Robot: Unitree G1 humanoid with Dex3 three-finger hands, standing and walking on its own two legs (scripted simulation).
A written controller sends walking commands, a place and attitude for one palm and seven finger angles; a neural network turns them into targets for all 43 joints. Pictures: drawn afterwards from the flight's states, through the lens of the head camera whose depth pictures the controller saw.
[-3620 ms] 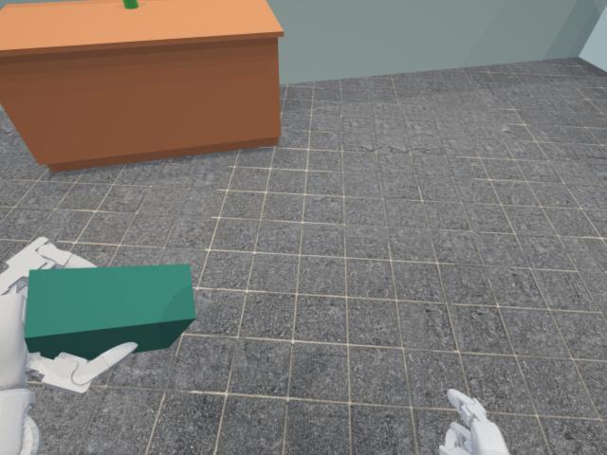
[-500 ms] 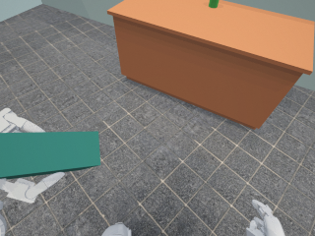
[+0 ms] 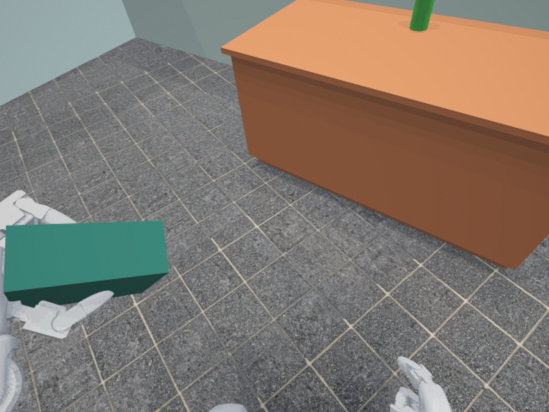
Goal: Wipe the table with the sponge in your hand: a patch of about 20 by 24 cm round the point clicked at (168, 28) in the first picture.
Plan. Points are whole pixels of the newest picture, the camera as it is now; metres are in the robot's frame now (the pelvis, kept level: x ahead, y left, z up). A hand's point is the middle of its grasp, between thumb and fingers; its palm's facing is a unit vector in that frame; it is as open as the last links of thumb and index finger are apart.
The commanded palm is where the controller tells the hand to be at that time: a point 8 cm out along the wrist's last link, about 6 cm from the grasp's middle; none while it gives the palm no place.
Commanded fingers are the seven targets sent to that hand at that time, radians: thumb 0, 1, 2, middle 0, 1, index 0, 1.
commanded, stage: walk to a spot facing it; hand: left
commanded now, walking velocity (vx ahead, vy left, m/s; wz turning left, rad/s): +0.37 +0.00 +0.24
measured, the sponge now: (111, 264) +0.24 +0.20 +0.17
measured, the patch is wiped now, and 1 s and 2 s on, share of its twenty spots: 0.00 0.00 0.00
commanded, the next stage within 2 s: turn to face it in 1.24 s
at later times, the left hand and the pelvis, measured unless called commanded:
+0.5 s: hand (84, 183) +0.34 +0.27 +0.18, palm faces +0.51 -0.76 -0.41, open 10.0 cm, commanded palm +0.27 +0.30 +0.19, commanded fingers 0.00 0.10 1.30 -1.20 -1.60 -1.20 -1.60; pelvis +0.14 +0.01 +0.00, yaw +5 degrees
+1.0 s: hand (128, 154) +0.41 +0.25 +0.17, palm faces +0.57 -0.70 -0.43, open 10.1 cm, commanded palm +0.34 +0.28 +0.19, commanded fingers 0.00 0.10 1.30 -1.20 -1.60 -1.20 -1.60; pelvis +0.26 -0.03 +0.02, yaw +16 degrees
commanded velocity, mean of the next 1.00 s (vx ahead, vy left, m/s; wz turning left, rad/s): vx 0.35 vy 0.00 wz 0.33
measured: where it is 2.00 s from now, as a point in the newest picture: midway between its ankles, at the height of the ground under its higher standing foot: (303, 366)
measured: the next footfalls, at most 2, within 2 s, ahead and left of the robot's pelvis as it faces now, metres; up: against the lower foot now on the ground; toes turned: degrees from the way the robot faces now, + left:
left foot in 0.40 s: +0.22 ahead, +0.13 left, +0.00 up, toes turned +15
right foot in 0.76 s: +0.31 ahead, -0.14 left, +0.00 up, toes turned -1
